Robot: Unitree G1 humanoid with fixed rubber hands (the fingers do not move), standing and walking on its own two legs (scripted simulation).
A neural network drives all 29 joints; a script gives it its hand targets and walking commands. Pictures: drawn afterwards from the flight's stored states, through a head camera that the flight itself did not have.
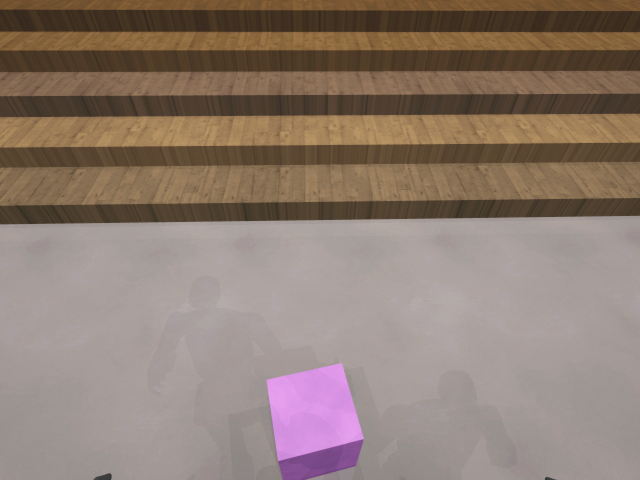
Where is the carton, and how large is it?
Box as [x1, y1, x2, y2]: [266, 363, 363, 479]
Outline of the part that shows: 341,363 266,380 277,456 283,479 305,479 355,465 363,437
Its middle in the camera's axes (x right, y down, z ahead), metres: -0.02 +0.51 +1.07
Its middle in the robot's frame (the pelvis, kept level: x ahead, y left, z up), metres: +0.42 +0.03 -0.66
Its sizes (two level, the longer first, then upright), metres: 0.210 0.200 0.250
